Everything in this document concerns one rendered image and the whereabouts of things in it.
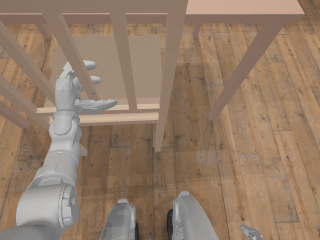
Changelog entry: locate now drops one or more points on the left robot hand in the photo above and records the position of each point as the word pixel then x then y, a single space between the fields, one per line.
pixel 66 91

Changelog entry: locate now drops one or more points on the table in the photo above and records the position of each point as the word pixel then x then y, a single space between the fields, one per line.
pixel 272 13

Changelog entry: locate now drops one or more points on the right robot hand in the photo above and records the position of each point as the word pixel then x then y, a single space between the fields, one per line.
pixel 252 234

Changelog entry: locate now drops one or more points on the right robot shin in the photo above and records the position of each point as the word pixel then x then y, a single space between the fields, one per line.
pixel 178 228

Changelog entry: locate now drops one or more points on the robot shin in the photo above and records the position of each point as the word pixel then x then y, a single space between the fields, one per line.
pixel 131 233
pixel 178 228

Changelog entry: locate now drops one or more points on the chair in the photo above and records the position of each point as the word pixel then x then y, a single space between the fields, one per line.
pixel 129 66

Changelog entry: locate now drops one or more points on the left robot upper arm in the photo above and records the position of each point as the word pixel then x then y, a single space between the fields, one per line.
pixel 44 213

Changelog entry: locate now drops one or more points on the left robot shin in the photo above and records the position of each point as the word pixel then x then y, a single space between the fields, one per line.
pixel 131 233

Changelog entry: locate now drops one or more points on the robot left forearm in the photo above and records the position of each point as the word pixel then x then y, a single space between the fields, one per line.
pixel 62 159

